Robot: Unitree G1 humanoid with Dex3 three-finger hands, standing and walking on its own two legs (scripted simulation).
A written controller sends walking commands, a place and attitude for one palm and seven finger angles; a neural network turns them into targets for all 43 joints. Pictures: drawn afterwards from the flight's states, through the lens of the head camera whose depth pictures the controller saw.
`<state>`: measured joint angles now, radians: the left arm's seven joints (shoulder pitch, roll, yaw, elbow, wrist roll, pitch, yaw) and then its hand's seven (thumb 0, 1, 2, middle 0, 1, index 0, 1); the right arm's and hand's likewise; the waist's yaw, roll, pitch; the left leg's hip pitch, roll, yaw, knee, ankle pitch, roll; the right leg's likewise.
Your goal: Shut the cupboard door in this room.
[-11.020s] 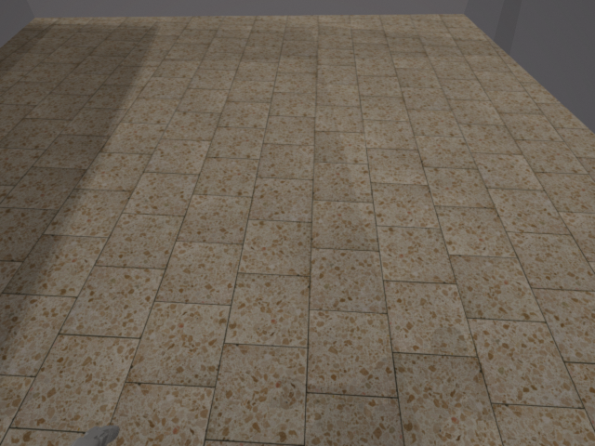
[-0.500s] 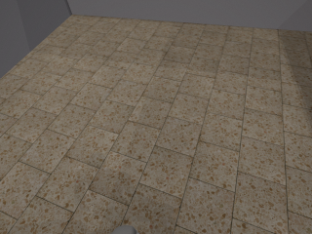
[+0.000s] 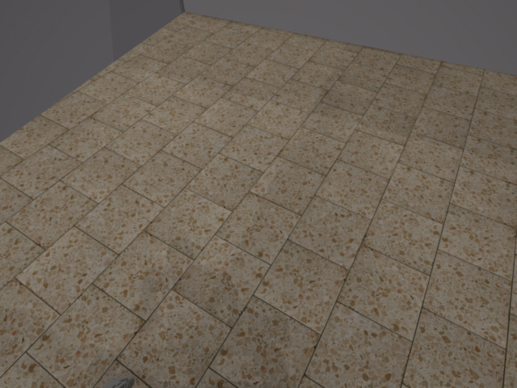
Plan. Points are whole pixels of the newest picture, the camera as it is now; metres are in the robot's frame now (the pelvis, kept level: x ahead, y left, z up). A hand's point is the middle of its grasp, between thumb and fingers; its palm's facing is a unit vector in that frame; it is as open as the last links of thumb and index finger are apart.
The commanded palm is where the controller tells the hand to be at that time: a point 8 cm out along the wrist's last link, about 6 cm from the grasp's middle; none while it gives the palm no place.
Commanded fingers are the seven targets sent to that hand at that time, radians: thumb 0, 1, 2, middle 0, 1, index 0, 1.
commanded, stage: turn or walk to find it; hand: left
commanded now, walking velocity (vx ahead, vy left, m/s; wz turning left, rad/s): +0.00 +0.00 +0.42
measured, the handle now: out of the picture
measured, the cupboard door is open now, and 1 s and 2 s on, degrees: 77 77 77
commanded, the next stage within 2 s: none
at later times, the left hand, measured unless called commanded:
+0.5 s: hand out of the picture -0.05 +0.22 -0.19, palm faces +0.28 -0.93 -0.24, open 7.4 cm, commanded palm none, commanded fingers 0.00 0.90 0.90 -0.20 -0.30 -0.20 -0.30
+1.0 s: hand out of the picture -0.04 +0.18 -0.14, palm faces +0.43 -0.86 -0.28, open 7.4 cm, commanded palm none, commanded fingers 0.00 0.90 0.90 -0.20 -0.30 -0.20 -0.30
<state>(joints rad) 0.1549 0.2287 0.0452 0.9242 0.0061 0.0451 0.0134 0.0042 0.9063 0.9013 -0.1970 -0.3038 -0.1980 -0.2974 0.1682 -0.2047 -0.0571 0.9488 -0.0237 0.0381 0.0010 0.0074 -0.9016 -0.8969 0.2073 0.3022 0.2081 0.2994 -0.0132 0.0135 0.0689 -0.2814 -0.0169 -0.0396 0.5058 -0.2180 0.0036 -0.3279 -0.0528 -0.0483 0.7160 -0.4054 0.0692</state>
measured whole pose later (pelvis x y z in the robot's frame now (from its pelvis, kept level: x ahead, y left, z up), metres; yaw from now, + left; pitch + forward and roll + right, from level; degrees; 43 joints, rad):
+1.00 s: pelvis -0.05 -0.03 +0.00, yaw +26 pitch -1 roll +2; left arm 0.18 0.16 0.02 0.90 0.02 0.01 0.02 0.00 0.90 0.90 -0.20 -0.30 -0.20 -0.30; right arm 0.20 -0.25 -0.09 0.98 -0.02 0.08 0.01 0.01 -0.91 -0.90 0.20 0.30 0.21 0.30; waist -0.02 0.06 0.07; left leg -0.48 -0.04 -0.05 1.06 -0.41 -0.03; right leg -0.23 -0.06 -0.12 0.54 -0.29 -0.03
